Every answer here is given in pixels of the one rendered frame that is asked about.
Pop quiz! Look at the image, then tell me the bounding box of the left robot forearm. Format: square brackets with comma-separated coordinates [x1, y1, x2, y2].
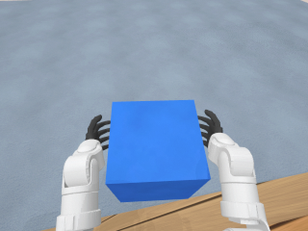
[56, 139, 105, 231]

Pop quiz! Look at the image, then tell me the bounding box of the left robot hand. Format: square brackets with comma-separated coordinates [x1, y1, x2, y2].
[85, 115, 111, 150]

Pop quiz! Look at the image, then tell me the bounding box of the carton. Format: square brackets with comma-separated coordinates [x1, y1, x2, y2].
[105, 99, 211, 203]

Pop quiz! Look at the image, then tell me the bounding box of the right robot hand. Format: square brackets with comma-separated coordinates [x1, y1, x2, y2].
[197, 110, 223, 148]

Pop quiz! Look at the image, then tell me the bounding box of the right robot forearm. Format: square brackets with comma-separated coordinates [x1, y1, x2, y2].
[208, 133, 270, 231]

